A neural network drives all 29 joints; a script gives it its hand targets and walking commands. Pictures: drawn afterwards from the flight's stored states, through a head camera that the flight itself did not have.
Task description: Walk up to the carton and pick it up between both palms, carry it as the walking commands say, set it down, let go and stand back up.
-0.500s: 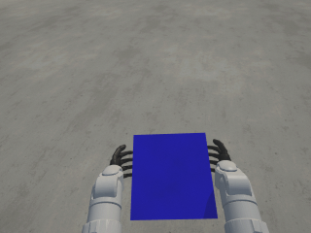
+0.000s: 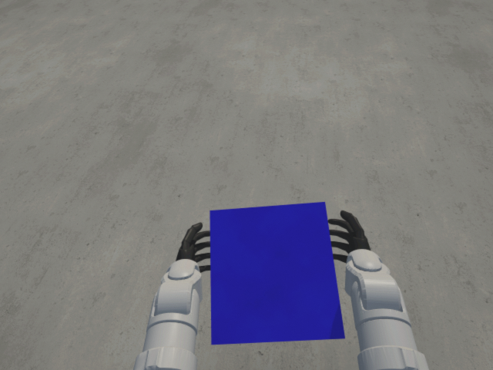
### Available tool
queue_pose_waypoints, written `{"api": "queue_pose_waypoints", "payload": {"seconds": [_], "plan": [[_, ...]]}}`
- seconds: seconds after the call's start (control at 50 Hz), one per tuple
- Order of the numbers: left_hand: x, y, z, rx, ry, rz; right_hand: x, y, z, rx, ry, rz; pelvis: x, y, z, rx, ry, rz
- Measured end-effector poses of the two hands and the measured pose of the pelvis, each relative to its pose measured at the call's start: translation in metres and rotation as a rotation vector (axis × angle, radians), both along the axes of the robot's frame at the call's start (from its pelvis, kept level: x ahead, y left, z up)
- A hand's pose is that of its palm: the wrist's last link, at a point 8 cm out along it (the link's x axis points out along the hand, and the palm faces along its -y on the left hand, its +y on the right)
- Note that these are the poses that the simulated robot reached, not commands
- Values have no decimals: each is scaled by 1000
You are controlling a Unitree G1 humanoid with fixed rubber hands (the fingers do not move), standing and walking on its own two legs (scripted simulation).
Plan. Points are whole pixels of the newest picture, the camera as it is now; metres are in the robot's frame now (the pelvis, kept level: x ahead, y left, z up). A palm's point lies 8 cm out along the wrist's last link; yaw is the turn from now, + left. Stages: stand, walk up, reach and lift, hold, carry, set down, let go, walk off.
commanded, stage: set down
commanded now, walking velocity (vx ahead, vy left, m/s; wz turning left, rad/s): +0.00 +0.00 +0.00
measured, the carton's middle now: (272, 273) +0.33 -0.03 -0.11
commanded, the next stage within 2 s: none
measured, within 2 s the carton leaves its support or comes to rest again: neither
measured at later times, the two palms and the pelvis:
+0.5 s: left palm (198, 306) +0.28 +0.12 -0.12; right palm (343, 298) +0.27 -0.16 -0.12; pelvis -0.04 +0.00 -0.05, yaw +0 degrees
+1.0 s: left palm (212, 313) +0.30 +0.11 -0.23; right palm (338, 307) +0.28 -0.17 -0.21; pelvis -0.06 -0.01 -0.10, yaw +0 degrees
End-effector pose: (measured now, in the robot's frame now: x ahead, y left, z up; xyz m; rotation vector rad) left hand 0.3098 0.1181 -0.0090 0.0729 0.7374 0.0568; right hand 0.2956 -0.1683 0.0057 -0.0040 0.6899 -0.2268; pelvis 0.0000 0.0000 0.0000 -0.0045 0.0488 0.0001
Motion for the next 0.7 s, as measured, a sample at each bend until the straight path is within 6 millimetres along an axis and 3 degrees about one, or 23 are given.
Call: {"api": "queue_pose_waypoints", "payload": {"seconds": [0.12, 0.42, 0.7], "plan": [[-4, 1, -16, 49, 17, -34, -3, 2, -18, -14, 22, 10, 1, 2, -1, -3, -5, 0], [-32, 4, -100, 25, 30, 57, -27, 8, -104, -39, 34, 14, -27, 1, -34, -12, 119, 2], [-22, -11, -151, 32, -53, 98, -30, 1, -166, -22, -26, -86, -60, -5, -74, -9, 197, 0]]}}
